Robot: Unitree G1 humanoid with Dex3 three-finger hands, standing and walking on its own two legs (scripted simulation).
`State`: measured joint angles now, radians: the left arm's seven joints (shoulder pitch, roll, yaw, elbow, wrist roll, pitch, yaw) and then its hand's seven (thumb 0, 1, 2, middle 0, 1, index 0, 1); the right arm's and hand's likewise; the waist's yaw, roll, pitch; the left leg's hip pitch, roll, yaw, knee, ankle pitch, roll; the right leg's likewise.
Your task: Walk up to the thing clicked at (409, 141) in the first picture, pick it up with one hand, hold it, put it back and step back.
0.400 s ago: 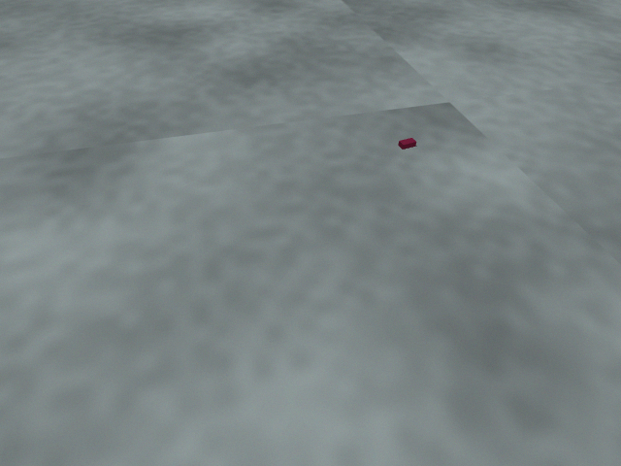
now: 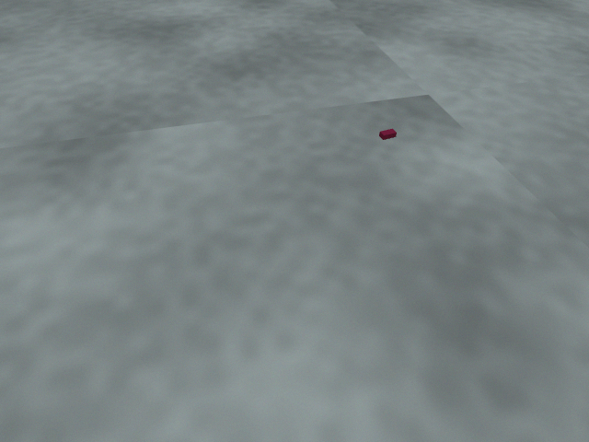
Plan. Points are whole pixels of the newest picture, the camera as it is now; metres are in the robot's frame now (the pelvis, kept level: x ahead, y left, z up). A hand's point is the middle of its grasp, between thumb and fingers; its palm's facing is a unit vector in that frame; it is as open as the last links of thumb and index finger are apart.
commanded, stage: stand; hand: left
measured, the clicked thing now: (387, 134) +2.02 -0.48 -0.77
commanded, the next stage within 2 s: walk up in 0.72 s
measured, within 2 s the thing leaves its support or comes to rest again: neither
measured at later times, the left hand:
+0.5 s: hand out of the picture +0.08 +0.25 -0.16, palm faces -0.03 -0.94 -0.34, open 7.4 cm
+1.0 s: hand out of the picture +0.16 +0.25 -0.13, palm faces +0.03 -0.93 -0.36, open 7.4 cm
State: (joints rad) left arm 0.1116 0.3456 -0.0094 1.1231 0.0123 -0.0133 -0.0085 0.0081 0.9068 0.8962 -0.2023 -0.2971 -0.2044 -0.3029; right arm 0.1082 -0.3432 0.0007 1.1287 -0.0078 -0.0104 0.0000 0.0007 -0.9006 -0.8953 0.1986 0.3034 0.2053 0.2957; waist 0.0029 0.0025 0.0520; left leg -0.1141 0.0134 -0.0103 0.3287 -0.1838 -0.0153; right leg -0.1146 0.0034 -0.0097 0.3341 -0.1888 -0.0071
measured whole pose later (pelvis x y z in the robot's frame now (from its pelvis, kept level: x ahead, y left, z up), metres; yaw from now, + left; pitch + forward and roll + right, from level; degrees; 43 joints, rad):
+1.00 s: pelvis +0.05 -0.06 -0.01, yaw +2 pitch -1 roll +2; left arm 0.11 0.50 0.15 0.96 0.07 0.03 -0.16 0.01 0.91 0.90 -0.20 -0.30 -0.20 -0.30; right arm 0.35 -0.43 -0.11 1.03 -0.05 -0.07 0.01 0.00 -0.89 -0.89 0.20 0.30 0.21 0.30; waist -0.01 -0.06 0.00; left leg -0.11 0.06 -0.08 0.43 -0.33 -0.01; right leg -0.43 -0.10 0.05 0.75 -0.44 0.00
